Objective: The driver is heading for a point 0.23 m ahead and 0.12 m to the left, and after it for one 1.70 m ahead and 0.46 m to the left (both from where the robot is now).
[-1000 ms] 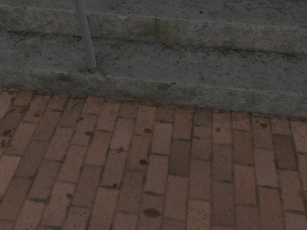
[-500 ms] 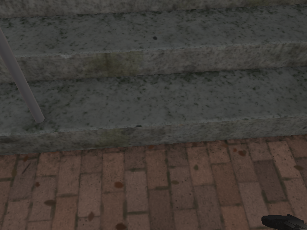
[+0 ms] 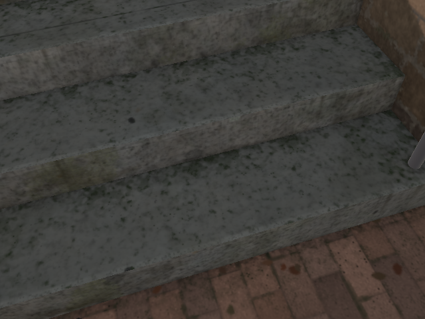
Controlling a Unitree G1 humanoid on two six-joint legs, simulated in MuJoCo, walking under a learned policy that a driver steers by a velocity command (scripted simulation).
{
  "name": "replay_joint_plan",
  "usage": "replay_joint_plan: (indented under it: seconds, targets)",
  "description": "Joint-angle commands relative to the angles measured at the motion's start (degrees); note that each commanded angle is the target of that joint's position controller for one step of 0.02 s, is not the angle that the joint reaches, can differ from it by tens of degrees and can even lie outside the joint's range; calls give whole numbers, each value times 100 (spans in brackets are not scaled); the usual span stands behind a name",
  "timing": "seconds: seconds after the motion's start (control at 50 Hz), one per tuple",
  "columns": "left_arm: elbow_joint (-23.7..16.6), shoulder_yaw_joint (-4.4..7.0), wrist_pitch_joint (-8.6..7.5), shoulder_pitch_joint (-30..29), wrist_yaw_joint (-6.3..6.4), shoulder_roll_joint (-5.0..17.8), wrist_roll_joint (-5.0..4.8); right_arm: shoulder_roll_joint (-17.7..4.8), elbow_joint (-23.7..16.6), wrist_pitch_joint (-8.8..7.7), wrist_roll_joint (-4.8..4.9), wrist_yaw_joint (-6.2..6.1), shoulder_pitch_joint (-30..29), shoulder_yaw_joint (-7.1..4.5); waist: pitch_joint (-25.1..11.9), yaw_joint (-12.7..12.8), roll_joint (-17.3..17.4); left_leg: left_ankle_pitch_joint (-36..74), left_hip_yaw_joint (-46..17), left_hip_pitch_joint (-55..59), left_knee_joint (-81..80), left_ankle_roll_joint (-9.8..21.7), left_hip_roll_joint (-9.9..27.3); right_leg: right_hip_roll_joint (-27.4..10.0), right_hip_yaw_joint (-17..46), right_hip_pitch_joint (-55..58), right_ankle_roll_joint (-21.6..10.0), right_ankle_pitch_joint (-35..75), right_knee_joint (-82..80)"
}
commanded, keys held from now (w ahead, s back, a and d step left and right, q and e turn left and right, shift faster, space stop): w+q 0.86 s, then w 0.14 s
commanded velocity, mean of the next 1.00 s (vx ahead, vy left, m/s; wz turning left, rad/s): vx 0.50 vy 0.00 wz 0.48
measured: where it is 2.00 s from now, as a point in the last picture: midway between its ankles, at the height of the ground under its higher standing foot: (82, 130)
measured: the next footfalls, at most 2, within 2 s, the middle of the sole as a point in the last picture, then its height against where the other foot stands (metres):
left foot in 0.46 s outside the picture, level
right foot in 1.08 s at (183, 212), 0.16 m higher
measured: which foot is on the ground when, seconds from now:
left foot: up 0.00-0.44, down 0.46-1.00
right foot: down 0.00-0.46, up 0.48-1.00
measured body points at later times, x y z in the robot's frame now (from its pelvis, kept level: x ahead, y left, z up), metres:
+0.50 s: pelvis +0.25 +0.04 -0.01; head +0.28 +0.06 +0.43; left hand +0.19 +0.30 -0.16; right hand +0.48 -0.15 -0.12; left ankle +0.31 +0.12 -0.73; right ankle +0.09 -0.09 -0.68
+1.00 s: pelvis +0.47 +0.09 +0.02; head +0.51 +0.11 +0.46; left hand +0.63 +0.38 -0.02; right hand +0.55 -0.18 -0.11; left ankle +0.31 +0.11 -0.73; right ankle +0.67 +0.06 -0.49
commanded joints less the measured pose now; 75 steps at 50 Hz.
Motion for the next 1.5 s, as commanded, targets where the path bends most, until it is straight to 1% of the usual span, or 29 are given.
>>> replay_joint_plan:
  seconds: [0.02, 0.06, 0.12, 0.26, 0.34, 0.42, 0.46, 0.48, 0.5, 0.56, 0.62, 0.72, 0.82, 0.88, 0.96, 1.0, 1.04, 1.06, 1.08, 1.1, 1.12, 1.16, 1.22, 1.24, 1.3, 1.36, 1.4, 1.44, 1.5]
  targets:
    - [195, 286, -26, 1350, 98, 812, -132, -632, -468, -60, 20, -5, -229, -159, -509, 667, -601, 437, -450, -2582, 1594, 246, 317, -1887, 2282, 2539, -730, -412, -1868]
    - [260, 203, -107, 1114, 125, 531, -162, -507, -326, 75, -115, 51, -147, -172, -176, 387, -662, 746, -425, -2198, 1310, 149, 452, -1517, 1439, 1883, -439, 260, -2158]
    - [398, 232, -239, 1219, 148, 597, -210, -349, -348, 211, -172, 142, -315, -193, -114, 239, -526, 1165, -340, -2305, 1325, 46, 433, -1450, 758, 1807, -452, 1277, -2308]
    - [698, 249, -271, 1538, 199, 608, -198, -200, -776, 222, -180, 270, -1724, -114, 266, 424, -462, 2407, 1, -2641, -229, -90, 437, -1255, -388, 1924, -424, 1759, -2404]
    - [869, 287, -251, 1769, 245, 810, -192, -208, -1016, 186, -221, 285, -2287, -54, 334, 531, -438, 2310, 446, -2201, -1211, 169, 228, -1389, -748, 2356, -310, 2810, -2090]
    - [914, 363, -96, 1692, 303, 1093, -166, -471, -904, 164, -237, 190, -1601, -155, -247, 182, -655, 1234, 783, -1364, -1585, 699, -412, -1468, -965, 3042, -213, 5414, -335]
    - [720, 355, 6, 1537, 285, 1133, -190, -872, -519, 49, -342, 59, -242, -347, -1066, -440, -131, 1651, 172, 644, -2252, 1078, -314, -1250, -1022, 1870, 54, 3914, 2219]
    - [331, 199, -56, 1898, 200, 456, -257, -1722, -573, 87, -379, -33, -188, -577, -1583, -50, 1380, 2652, -2482, 2639, -2193, 1968, 1443, -282, -1036, -716, 437, -727, 4384]
    - [276, 237, -95, 1377, 189, 741, -162, -1773, -580, 171, -183, -37, -35, -614, -1944, -258, 711, 2856, -4023, 2784, -3041, 2286, 1802, 253, 217, -1573, 491, -1961, 5336]
    - [212, 198, -179, 1000, 145, 713, -103, -1053, -640, 197, -10, -88, -949, -433, -276, 276, -254, 3270, -2229, 765, -3531, 1607, 1181, -551, 627, -1343, 490, -825, 3958]
    - [219, 149, 60, 1218, 113, 582, 90, -853, -684, 82, -25, -79, -1020, -355, -487, 507, -60, 4468, -1632, 267, -3470, 1473, 770, -486, 525, -746, 652, -899, 3516]
    - [-94, 55, 180, 631, 118, 361, 26, -977, -741, 60, -76, -157, -622, -393, -693, 314, 443, 3957, -1715, 327, -3397, 1468, 564, -445, 221, -1540, 737, -647, 4157]
    - [-863, 36, 199, -868, 223, 291, 64, -1115, -574, -29, -120, -297, 574, -405, -272, -232, 343, 2156, -3403, 2173, -3286, 2077, 1273, -483, 538, -5303, 563, -1986, 7419]
    - [-1523, -135, 168, -1755, 264, 60, 33, -1041, -257, -112, -206, -344, 1226, -322, 194, -408, 338, 2071, -3317, 2721, -3245, 1751, 1426, -384, 801, -7269, 235, -3111, 8899]
    - [-2318, -401, 305, -2241, 263, -207, 17, -937, 2, -110, -64, -313, 721, -160, 599, -44, 227, 1219, -2371, 429, -4619, 1068, 816, -419, 243, -5522, 86, -2887, 6706]
    - [-2235, -452, 441, -1249, 215, -360, 11, -1081, -326, -37, 125, -312, -241, -195, -106, 526, 112, 3874, -1548, -1162, -5220, 887, 734, -399, 41, -1542, -114, -1572, 4737]
    - [-1382, -155, 492, 871, 255, -22, -39, -1559, -395, -101, 206, -203, -287, -337, -1712, 1208, 692, 9267, -986, -555, -3551, 777, 812, 388, -371, 1002, -128, -1600, 4711]
    - [-1056, 10, 456, 1868, 274, 227, -72, -1672, -356, -155, 278, -164, -430, -411, -2079, 1735, 652, 10258, -904, -34, -2145, 624, 799, 500, -248, 1535, -136, -1370, 3752]
    - [-710, 225, 374, 2502, 283, 701, 34, -1495, -375, -211, 182, -115, -534, -416, -2137, 2001, 3, 8717, -991, -239, -17, 481, 411, 297, 681, 1866, -306, -2125, 2637]
    - [-373, 389, 346, 2715, 365, 1533, 102, -479, -792, -244, 123, 36, -589, -240, -2053, 1587, -2728, 1700, -1187, -1846, 2322, 150, -1084, -1419, 4246, 1886, -902, -1934, -71]
    - [-537, 429, 386, 1962, 402, 1436, -116, -233, -823, -229, -284, 117, -59, -180, -2293, 1003, -2159, 1139, -2093, -2477, 3928, 261, -1205, -1829, 6802, 1687, -993, -3055, -1300]
    - [-324, 238, 324, 607, 350, 509, -207, -58, -1146, -128, -435, 135, -502, -81, -184, 225, -489, 1570, -1241, -3399, 4428, 344, -556, -1435, 5544, -138, -901, -5109, -1065]
    - [652, 30, 99, 1182, 291, -522, -66, 536, -1458, 113, -310, -25, -794, 149, 161, -135, -221, 1741, -1139, -3825, 5289, 427, -345, -1036, 3141, -1111, -449, -3202, -703]
    - [807, 56, -37, 1313, 222, -463, -38, 554, -1637, 136, -264, -78, -951, 177, 78, -106, -512, 1493, -1145, -4281, 5878, 476, -418, -1020, 2862, -862, -525, -2609, -861]
    - [1183, 169, -183, 1485, 77, -89, -227, 415, -1922, 134, -239, -133, -1584, 220, 160, -250, -200, 1627, -1011, -4600, 4764, 423, -242, -669, 1619, -672, -254, -1745, -1273]
    - [1044, 256, -225, 1946, 249, 83, -356, 16, -1910, 123, -188, -1, -1979, 104, -199, 206, -143, 2713, -31, -4031, 2838, 47, 101, -725, 1301, 227, -653, -63, -2031]
    - [1191, 352, -236, 2717, 310, 114, -270, 374, -1619, 114, -269, -1, -1740, 87, -407, 419, -375, 2510, -1, -5248, 4028, 96, 234, -1036, 1644, 1767, -942, 383, -1627]
    - [1139, 410, -237, 3295, 289, 187, -114, 615, -1876, 96, -337, -28, -2438, 86, -307, 775, -264, 1279, -70, -6991, 5654, 217, 246, -1369, 2099, 3037, -1199, -70, -1657]
    - [1238, 322, -253, 3589, 287, -89, -36, 789, -2347, 121, -347, -53, -3441, 183, 344, 913, -326, 143, 18, -8226, 6452, 238, 370, -1448, 2064, 3276, -1098, -535, -1870]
